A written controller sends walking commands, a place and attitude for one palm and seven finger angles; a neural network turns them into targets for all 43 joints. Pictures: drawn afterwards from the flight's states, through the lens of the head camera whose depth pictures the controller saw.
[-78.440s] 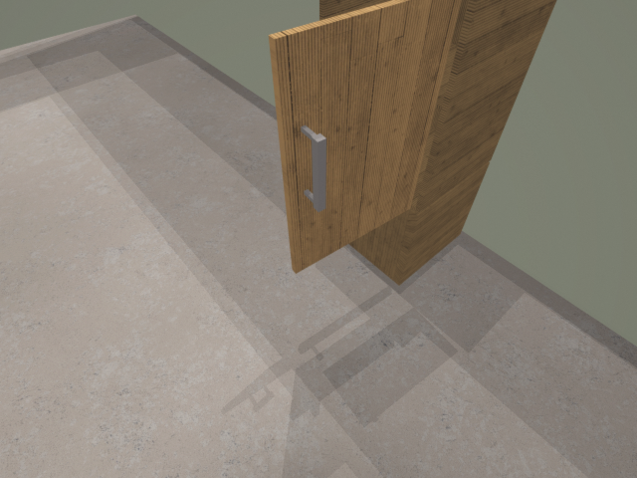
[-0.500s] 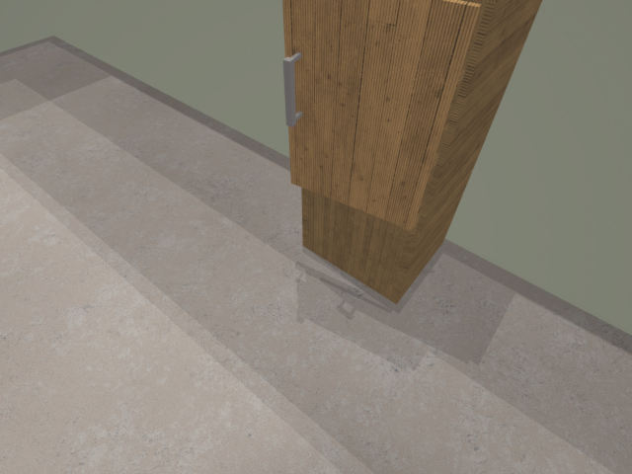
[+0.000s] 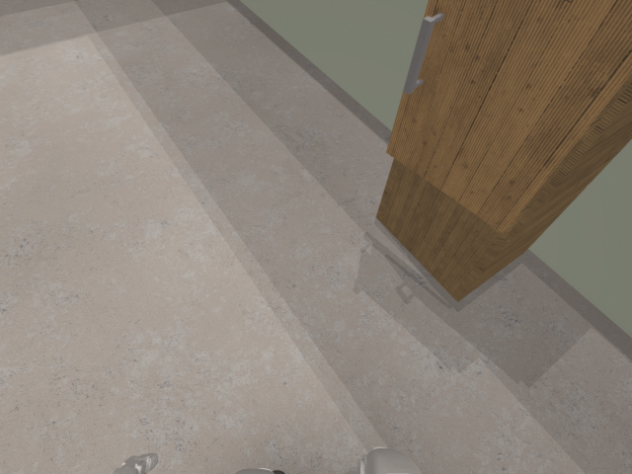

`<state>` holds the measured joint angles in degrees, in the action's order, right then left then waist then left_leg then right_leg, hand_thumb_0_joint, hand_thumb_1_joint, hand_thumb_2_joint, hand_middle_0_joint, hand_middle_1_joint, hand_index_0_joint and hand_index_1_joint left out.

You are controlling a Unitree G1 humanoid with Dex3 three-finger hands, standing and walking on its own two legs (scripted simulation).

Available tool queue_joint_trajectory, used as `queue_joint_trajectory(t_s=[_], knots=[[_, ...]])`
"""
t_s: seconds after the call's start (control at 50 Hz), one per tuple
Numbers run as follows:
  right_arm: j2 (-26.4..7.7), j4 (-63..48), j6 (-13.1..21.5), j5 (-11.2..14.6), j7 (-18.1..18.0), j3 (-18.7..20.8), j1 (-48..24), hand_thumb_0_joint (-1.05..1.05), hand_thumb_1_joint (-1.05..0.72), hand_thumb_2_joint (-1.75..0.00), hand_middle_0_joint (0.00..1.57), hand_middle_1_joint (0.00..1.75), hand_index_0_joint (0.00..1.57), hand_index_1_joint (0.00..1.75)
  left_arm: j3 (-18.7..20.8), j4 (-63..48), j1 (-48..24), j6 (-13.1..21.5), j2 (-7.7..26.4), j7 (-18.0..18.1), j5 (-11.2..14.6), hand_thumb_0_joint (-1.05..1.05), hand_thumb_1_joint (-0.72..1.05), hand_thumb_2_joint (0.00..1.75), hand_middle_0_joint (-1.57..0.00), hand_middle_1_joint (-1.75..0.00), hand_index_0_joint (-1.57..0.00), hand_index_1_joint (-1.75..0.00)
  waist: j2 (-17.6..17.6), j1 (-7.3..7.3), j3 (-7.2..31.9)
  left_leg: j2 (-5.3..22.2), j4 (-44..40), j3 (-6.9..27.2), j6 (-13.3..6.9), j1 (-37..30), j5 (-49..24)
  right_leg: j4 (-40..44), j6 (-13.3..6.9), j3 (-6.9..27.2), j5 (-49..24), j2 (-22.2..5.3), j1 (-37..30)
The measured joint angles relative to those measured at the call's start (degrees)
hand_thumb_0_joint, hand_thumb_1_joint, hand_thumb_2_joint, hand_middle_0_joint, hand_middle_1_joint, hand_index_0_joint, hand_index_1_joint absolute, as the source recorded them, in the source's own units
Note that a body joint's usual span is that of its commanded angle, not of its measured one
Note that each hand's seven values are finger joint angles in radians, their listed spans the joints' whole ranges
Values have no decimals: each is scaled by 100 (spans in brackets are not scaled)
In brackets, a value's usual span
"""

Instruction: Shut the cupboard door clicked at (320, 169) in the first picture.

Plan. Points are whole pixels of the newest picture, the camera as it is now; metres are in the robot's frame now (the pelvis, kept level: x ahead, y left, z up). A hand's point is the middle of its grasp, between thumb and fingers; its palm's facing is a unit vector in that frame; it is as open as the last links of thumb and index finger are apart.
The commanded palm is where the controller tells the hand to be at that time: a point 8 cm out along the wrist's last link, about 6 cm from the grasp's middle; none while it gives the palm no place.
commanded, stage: walk to a spot facing it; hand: left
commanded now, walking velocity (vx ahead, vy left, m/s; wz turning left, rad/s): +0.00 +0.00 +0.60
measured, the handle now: (423, 55) +0.96 -0.21 +0.00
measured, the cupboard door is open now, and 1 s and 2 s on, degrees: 9 9 9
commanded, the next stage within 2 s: turn to face it in 1.48 s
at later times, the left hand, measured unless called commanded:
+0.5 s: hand out of the picture +0.00 +0.15 -0.15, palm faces +0.34 -0.90 -0.27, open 7.4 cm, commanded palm none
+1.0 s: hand out of the picture +0.07 +0.26 -0.16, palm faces +0.57 -0.79 -0.23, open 7.4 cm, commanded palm none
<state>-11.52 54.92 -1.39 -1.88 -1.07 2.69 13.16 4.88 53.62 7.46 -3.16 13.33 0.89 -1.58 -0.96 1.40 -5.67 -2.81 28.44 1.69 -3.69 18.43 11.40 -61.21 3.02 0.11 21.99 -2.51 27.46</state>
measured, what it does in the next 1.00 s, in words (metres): walks ahead, turning left: right foot, then left foot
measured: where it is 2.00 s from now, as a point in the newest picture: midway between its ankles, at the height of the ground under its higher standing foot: (249, 402)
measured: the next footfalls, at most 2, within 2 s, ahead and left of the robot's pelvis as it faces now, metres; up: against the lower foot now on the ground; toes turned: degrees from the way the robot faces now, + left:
right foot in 0.26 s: +0.04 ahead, -0.17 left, +0.00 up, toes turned +12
left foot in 0.70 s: +0.03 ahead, +0.13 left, +0.00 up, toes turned +35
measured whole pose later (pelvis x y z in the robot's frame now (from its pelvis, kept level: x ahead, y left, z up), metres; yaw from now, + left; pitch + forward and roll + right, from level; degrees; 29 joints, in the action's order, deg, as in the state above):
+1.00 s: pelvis +0.12 +0.04 +0.00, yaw +34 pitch -1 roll +2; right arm -10.4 56.4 2.2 -1.5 0.0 1.3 16.8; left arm 4.2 52.2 10.5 -0.3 13.3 -2.1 -1.6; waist -1.5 0.0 -4.5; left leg -1.4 22.9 -1.2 -0.8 3.6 18.4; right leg -49.3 3.2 -2.4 12.2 -7.5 32.6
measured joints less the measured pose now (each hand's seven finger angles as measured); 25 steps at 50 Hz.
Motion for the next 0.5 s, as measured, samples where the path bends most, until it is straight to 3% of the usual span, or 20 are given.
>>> queue_joint_trajectory(t_s=[0.16, 0.22, 0.26, 0.28, 0.32, 0.38, 0.42, 0.5], knots=[[-119, -121, -76, -8, 43, 82, -75, 0, -90, -90, 20, 30, 20, 30, -19, -264, -182, 5, 106, 6, 30, 0, 91, 90, -20, -30, -19, -30, 166, 60, 20, -85, -238, 601, 168, 95, -286, 1142, 75, 191, 155, 137, -351], [-198, -159, -148, -1, 65, 144, -97, 0, -90, -90, 20, 30, 20, 30, -65, -345, -185, 34, 68, 4, 56, 0, 91, 90, -20, -30, -19, -30, 268, 78, 43, -149, -129, 836, 286, 208, -296, 2006, 21, 182, 55, 260, -733], [-230, -202, -204, 43, 84, 189, -69, 0, -90, -90, 20, 30, 20, 30, -97, -440, -69, 104, 81, -1, 53, 0, 91, 90, -20, -30, -19, -30, 233, 40, 141, -280, 130, 914, 378, 391, -189, 3012, -85, 176, -203, 229, -1166], [-257, -195, -225, 68, 94, 224, -106, 0, -90, -90, 20, 30, 20, 30, -94, -449, -16, 151, 68, 15, 23, 0, 91, 90, -20, -30, -20, -30, 226, -19, 149, -321, 526, 869, 444, 570, 260, 3142, -172, 186, -486, 210, -1176], [-378, -191, -273, 49, 127, 298, -185, 0, -90, -90, 20, 30, 20, 30, -152, -378, 58, 134, -53, 43, 1, 0, 91, 90, -20, -30, -20, -30, 411, 22, 65, -291, 1876, 682, 503, 979, 1109, 2986, -288, -8, -481, 220, -1220], [-449, -218, -307, 12, 206, 322, -165, 0, -90, -90, 20, 30, 20, 30, -189, -294, 279, 113, -176, 50, 13, 0, 90, 90, -20, -30, -20, -30, 446, 71, 83, -101, 3435, 226, 603, 1346, 1125, 3177, -322, -248, -441, 94, -1464], [-429, -224, -303, 12, 266, 293, -123, 0, -90, -90, 20, 30, 20, 30, -189, -241, 412, 154, -210, 42, 22, 0, 90, 90, -20, -30, -20, -30, 364, 101, 105, 101, 3755, 4, 667, 1344, 972, 3358, -326, -412, -468, -9, -1638], [-364, -173, -309, 21, 346, 235, -88, 0, -90, -90, 19, 30, 19, 30, -191, -167, 620, 328, -259, -7, 9, 1, 90, 90, -20, -30, -20, -30, 189, 46, 114, 420, 3316, -224, 698, 1093, 951, 3611, -298, -801, -454, -212, -1921]])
